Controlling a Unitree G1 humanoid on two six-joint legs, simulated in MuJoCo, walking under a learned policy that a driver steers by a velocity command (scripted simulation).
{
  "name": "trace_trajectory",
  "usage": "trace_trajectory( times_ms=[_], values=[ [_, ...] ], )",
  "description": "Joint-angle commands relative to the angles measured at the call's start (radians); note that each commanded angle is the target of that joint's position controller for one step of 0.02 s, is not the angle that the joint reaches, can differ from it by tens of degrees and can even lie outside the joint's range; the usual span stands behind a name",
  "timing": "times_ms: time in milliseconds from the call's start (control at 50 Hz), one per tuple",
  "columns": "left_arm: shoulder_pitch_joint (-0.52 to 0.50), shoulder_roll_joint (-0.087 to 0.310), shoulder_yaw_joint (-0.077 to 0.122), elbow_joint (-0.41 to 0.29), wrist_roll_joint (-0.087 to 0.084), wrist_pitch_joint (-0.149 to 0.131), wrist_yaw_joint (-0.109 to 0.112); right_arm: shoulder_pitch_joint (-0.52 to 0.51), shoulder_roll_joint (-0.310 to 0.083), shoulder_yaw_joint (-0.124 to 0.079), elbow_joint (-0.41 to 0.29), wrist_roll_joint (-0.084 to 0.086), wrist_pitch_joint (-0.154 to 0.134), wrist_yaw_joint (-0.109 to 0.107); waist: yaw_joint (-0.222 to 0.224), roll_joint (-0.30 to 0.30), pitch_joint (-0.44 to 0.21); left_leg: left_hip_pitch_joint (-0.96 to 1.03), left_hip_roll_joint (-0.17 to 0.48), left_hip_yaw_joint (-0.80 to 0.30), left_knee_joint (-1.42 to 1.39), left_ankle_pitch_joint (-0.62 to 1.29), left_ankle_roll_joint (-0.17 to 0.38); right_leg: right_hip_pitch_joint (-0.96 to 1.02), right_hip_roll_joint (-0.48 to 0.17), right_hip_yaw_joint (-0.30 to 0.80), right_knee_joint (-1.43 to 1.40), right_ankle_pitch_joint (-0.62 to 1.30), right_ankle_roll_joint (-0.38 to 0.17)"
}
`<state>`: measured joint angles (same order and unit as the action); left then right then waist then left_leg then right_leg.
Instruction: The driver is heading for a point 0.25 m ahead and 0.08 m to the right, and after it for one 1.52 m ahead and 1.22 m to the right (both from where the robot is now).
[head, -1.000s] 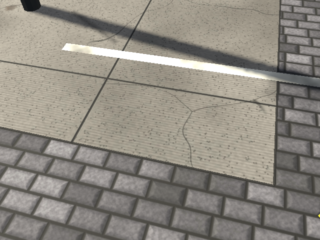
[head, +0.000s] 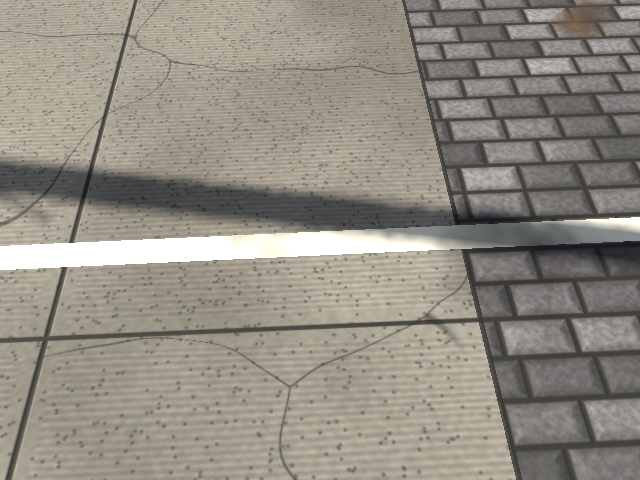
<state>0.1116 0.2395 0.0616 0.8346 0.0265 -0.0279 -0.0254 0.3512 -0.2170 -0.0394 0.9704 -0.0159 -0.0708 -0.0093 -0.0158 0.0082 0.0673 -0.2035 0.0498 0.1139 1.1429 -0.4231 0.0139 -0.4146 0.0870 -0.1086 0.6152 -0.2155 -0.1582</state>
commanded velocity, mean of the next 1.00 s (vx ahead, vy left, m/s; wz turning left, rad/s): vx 0.14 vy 0.00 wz -0.59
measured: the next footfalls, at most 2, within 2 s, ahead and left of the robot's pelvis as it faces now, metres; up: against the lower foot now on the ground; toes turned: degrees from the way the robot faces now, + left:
left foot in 0.44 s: +0.36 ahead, +0.07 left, +0.00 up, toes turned -19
right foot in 0.88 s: +0.18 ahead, -0.09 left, +0.00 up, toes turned -32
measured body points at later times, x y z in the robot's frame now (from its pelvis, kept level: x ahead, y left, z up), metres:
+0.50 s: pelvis +0.20 +0.02 +0.01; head +0.24 +0.02 +0.45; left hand +0.32 +0.29 -0.13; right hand +0.30 -0.27 -0.09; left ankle +0.32 +0.08 -0.72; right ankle +0.07 -0.04 -0.67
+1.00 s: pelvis +0.19 +0.00 +0.02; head +0.19 -0.04 +0.47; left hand +0.44 +0.17 -0.07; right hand +0.12 -0.30 -0.11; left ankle +0.29 +0.10 -0.66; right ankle +0.15 -0.07 -0.72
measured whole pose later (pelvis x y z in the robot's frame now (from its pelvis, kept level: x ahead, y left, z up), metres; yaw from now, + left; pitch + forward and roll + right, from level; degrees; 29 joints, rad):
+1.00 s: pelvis +0.19 +0.00 +0.02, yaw -36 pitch +0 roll +2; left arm 0.24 0.28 0.05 0.73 0.02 0.06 -0.01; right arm 0.20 -0.31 -0.06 0.74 -0.02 0.06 -0.02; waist 0.00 0.05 0.05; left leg -0.49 0.03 0.02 0.96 -0.40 -0.03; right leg -0.25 0.05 0.04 0.51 -0.26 -0.07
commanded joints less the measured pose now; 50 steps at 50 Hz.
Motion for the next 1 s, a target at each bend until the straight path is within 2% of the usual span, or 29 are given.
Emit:
trace_trajectory(
  times_ms=[20, 60, 80, 120, 160, 240, 340, 380, 400, 420, 440, 460, 480, 500, 520, 540, 560, 580, 620, 700, 800, 840, 860, 880, 900, 920, 940, 960, 1000],
  values=[
    [0.198, 0.163, 0.052, 0.023, -0.018, 0.006, 0.022, -0.08, -0.128, -0.022, -0.137, 0.01, -0.048, 0.008, 0.057, 0.036, -0.077, -0.504, 0.044, -0.143, 0.166, 0.107, 0.007, 0.435, -0.358, 0.54, -0.367, 0.195, -0.195],
    [0.138, 0.125, 0.037, 0.011, -0.026, -0.011, 0.028, -0.053, -0.112, -0.02, -0.132, -0.023, -0.012, 0.006, -0.005, 0.03, -0.049, -0.38, 0.066, -0.146, 0.059, 0.113, -0.021, 0.293, -0.271, 0.402, -0.375, 0.407, -0.146],
    [0.143, 0.127, 0.034, 0.01, -0.029, -0.022, 0.026, -0.042, -0.106, -0.021, -0.134, -0.029, 0.008, 0.006, -0.016, 0.022, -0.055, -0.349, 0.059, -0.139, 0.032, 0.102, -0.037, 0.268, -0.255, 0.368, -0.36, 0.563, -0.144],
    [0.168, 0.159, 0.04, 0.016, -0.028, -0.034, 0.023, -0.047, -0.091, -0.019, -0.147, -0.027, 0.032, 0.005, -0.028, 0.005, -0.066, -0.341, 0.04, -0.117, -0.033, 0.127, -0.061, 0.242, -0.219, 0.304, -0.327, 0.788, -0.13],
    [0.201, 0.173, 0.042, 0.017, -0.025, -0.029, 0.024, -0.098, -0.089, -0.017, -0.172, -0.023, 0.041, 0.004, -0.012, -0.027, -0.079, -0.359, 0.022, -0.101, -0.107, 0.187, -0.072, 0.246, -0.188, 0.279, -0.299, 0.871, -0.098],
    [0.257, 0.171, 0.04, 0.012, -0.027, -0.002, 0.034, -0.227, -0.104, -0.01, -0.227, -0.012, 0.046, 0.003, 0.044, -0.081, -0.098, -0.388, -0.006, -0.105, -0.258, 0.293, -0.069, 0.304, -0.163, 0.308, -0.252, 0.858, -0.032],
    [0.297, 0.183, 0.045, 0.0, -0.013, 0.023, 0.05, -0.315, -0.132, -0.002, -0.266, -0.001, 0.039, -0.004, 0.085, -0.092, -0.09, -0.399, -0.049, -0.139, -0.407, 0.278, -0.044, 0.416, -0.189, 0.408, -0.164, 0.845, -0.022],
    [0.262, 0.193, 0.049, -0.019, -0.006, 0.029, 0.054, -0.27, -0.153, -0.004, -0.258, 0.003, 0.029, -0.011, 0.06, -0.098, -0.087, -0.311, -0.066, -0.16, -0.501, 0.239, -0.021, 0.402, -0.187, 0.453, -0.108, 0.829, -0.007],
    [0.222, 0.201, 0.051, -0.033, -0.007, 0.028, 0.053, -0.216, -0.164, -0.007, -0.245, 0.003, 0.024, -0.015, 0.03, -0.104, -0.092, -0.217, -0.081, -0.161, -0.577, 0.236, -0.004, 0.367, -0.168, 0.465, -0.07, 0.809, 0.013],
    [0.183, 0.205, 0.052, -0.045, -0.016, 0.022, 0.049, -0.146, -0.174, -0.01, -0.229, -0.002, 0.014, -0.021, -0.017, -0.096, -0.104, -0.088, -0.087, -0.157, -0.7, 0.319, 0.015, 0.321, -0.126, 0.467, 0.003, 0.766, 0.044],
    [0.16, 0.177, 0.042, -0.074, -0.034, 0.011, 0.042, -0.048, -0.215, -0.02, -0.219, -0.013, -0.001, -0.031, -0.06, -0.017, -0.176, 0.125, 0.045, -0.257, -0.757, 0.562, 0.056, 0.22, -0.073, 0.437, 0.172, 0.587, 0.085],
    [0.282, 0.09, 0.027, -0.09, -0.04, 0.009, 0.045, -0.043, -0.287, -0.027, -0.243, -0.005, 0.006, -0.038, 0.012, 0.21, -0.285, 0.346, 0.356, -0.513, -0.682, 1.136, 0.153, 0.038, 0.08, 0.275, 0.436, -0.287, 0.116],
    [0.38, 0.156, 0.039, -0.067, -0.023, 0.029, 0.056, -0.043, -0.268, -0.032, -0.249, 0.017, 0.031, -0.032, 0.033, 0.254, -0.393, 0.325, 0.457, -0.704, -0.704, 1.169, 0.285, -0.033, 0.1, 0.205, 0.602, -0.511, 0.121],
    [0.339, 0.192, 0.048, -0.037, 0.0, 0.048, 0.056, -0.094, -0.196, -0.015, -0.273, 0.018, 0.043, -0.029, 0.042, 0.089, -0.292, 0.227, 0.396, -0.607, -0.737, 0.977, 0.276, -0.057, 0.038, 0.227, 0.674, -0.42, 0.133],
    [0.264, 0.192, 0.05, -0.046, 0.004, 0.06, 0.044, -0.152, -0.144, 0.0, -0.283, 0.016, 0.052, -0.032, 0.039, 0.042, -0.194, 0.13, 0.312, -0.47, -0.771, 0.813, 0.237, -0.066, 0.011, 0.209, 0.658, -0.349, 0.149],
    [0.234, 0.175, 0.049, -0.058, -0.002, 0.073, 0.033, -0.193, -0.135, 0.005, -0.29, 0.005, 0.061, -0.035, 0.051, 0.065, -0.145, 0.07, 0.251, -0.381, -0.81, 0.677, 0.201, -0.065, -0.013, 0.199, 0.633, -0.305, 0.168],
    [0.223, 0.163, 0.046, -0.063, -0.003, 0.086, 0.022, -0.208, -0.148, 0.002, -0.29, -0.002, 0.064, -0.039, 0.053, 0.12, -0.113, 0.017, 0.208, -0.313, -0.836, 0.61, 0.189, -0.052, -0.026, 0.186, 0.617, -0.264, 0.184],
    [0.235, 0.152, 0.041, -0.061, -0.009, 0.095, 0.015, -0.211, -0.158, -0.002, -0.287, -0.01, 0.065, -0.038, 0.054, 0.144, -0.107, -0.017, 0.182, -0.261, -0.846, 0.589, 0.185, -0.028, -0.02, 0.165, 0.612, -0.239, 0.194],
    [0.219, 0.143, 0.036, -0.074, -0.017, 0.101, 0.008, -0.191, -0.164, -0.007, -0.281, -0.014, 0.061, -0.034, 0.049, 0.138, -0.125, -0.012, 0.186, -0.217, -0.853, 0.572, 0.196, -0.021, -0.021, 0.149, 0.56, -0.226, 0.201],
    [0.148, 0.127, 0.021, -0.111, -0.009, 0.111, -0.005, -0.177, -0.185, -0.021, -0.275, -0.015, 0.067, -0.028, 0.029, 0.149, -0.124, -0.016, 0.221, -0.183, -0.884, 0.357, 0.206, -0.005, -0.067, 0.119, 0.392, -0.213, 0.19],
    [0.106, 0.13, 0.009, -0.151, -0.017, 0.105, -0.021, -0.173, -0.233, -0.043, -0.273, -0.02, 0.085, -0.013, 0.012, 0.168, -0.127, -0.053, 0.253, -0.137, -0.856, 0.234, 0.177, 0.131, -0.078, 0.056, 0.15, -0.224, 0.144],
    [0.155, 0.125, 0.009, -0.142, -0.016, 0.093, -0.022, -0.179, -0.246, -0.05, -0.271, -0.008, 0.095, -0.011, 0.045, 0.132, -0.129, -0.101, 0.248, -0.092, -0.781, 0.229, 0.126, 0.245, -0.061, 0.032, -0.029, -0.14, 0.11],
    [0.185, 0.138, 0.014, -0.13, -0.012, 0.084, -0.016, -0.15, -0.233, -0.051, -0.26, -0.008, 0.1, -0.009, 0.055, 0.065, -0.115, -0.163, 0.226, -0.049, -0.691, 0.196, 0.068, 0.31, -0.059, 0.082, -0.146, -0.094, 0.092],
    [0.187, 0.205, 0.027, -0.14, 0.0, 0.073, -0.003, -0.107, -0.178, -0.043, -0.262, -0.009, 0.109, 0.002, 0.046, -0.181, -0.066, -0.29, 0.123, 0.059, -0.445, 0.015, -0.017, 0.318, -0.24, 0.384, -0.369, -0.146, 0.05],
    [0.169, 0.358, 0.063, -0.176, 0.002, 0.075, 0.005, -0.179, -0.147, -0.031, -0.337, -0.006, 0.119, -0.014, 0.056, -0.336, 0.011, -0.466, -0.052, 0.01, -0.294, -0.202, -0.067, 0.193, -0.469, 0.721, -0.43, 0.021, -0.081],
    [0.195, 0.316, 0.063, -0.16, 0.011, 0.074, 0.015, -0.238, -0.179, -0.036, -0.339, -0.009, 0.128, -0.021, 0.079, -0.203, 0.012, -0.422, -0.017, -0.116, -0.143, -0.156, -0.056, 0.161, -0.438, 0.637, -0.395, 0.098, -0.12],
    [0.144, 0.26, 0.045, -0.162, 0.001, 0.072, 0.023, -0.214, -0.169, -0.036, -0.328, 0.006, 0.131, -0.016, 0.032, -0.164, 0.005, -0.405, -0.012, -0.143, -0.115, -0.07, -0.048, 0.149, -0.366, 0.538, -0.37, 0.111, -0.1],
    [0.085, 0.229, 0.037, -0.169, -0.004, 0.072, 0.025, -0.18, -0.174, -0.039, -0.307, 0.01, 0.123, -0.012, -0.002, -0.14, 0.002, -0.388, -0.008, -0.151, -0.126, 0.011, -0.041, 0.161, -0.293, 0.465, -0.359, 0.107, -0.059],
    [0.057, 0.193, 0.029, -0.184, -0.015, 0.064, 0.029, -0.13, -0.19, -0.048, -0.275, -0.014, 0.114, -0.004, -0.006, -0.154, -0.071, -0.375, -0.026, -0.133, -0.074, 0.065, -0.043, 0.247, -0.237, 0.409, -0.313, 0.294, -0.05]
  ],
)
